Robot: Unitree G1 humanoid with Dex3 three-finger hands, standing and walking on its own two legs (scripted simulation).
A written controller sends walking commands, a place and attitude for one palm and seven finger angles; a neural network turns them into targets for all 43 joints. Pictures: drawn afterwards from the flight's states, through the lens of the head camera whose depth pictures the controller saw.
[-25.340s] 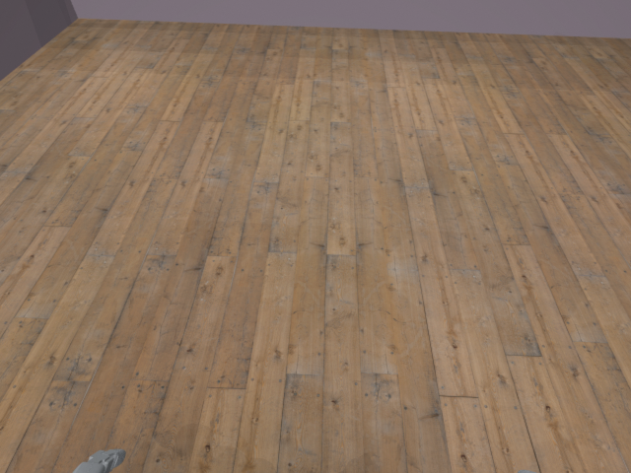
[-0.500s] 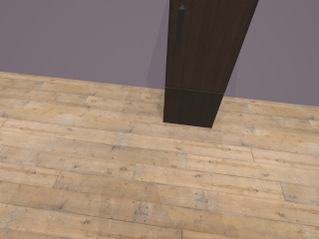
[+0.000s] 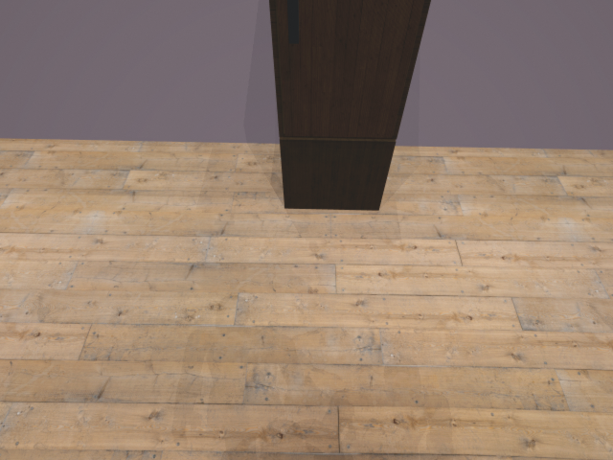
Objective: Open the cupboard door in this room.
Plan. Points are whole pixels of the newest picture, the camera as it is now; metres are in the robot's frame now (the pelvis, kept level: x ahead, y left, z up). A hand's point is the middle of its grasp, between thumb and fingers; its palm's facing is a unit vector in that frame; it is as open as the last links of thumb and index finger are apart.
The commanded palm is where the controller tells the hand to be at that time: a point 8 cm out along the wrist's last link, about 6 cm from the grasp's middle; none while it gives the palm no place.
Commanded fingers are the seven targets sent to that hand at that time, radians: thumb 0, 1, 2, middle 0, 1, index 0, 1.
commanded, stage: walk to a spot facing it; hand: left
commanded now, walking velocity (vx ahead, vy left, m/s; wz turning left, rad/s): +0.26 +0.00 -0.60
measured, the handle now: (293, 3) +1.06 +0.11 +0.08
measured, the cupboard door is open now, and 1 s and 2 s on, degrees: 0 0 0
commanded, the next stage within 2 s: turn to face it in 1.08 s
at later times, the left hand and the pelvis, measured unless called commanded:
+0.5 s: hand out of the picture +0.08 +0.16 -0.14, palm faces -0.13 -0.97 -0.22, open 7.4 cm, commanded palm none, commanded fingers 0.00 0.90 0.90 -0.20 -0.30 -0.20 -0.30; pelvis +0.08 -0.03 +0.01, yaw -14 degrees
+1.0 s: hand (262, 264) +0.46 +0.12 -0.14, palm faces -0.50 -0.83 -0.26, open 7.4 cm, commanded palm none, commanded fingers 0.00 0.90 0.90 -0.20 -0.30 -0.20 -0.30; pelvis +0.22 +0.01 +0.01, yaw -32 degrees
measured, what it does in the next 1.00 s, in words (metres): walks ahead, turning right: left foot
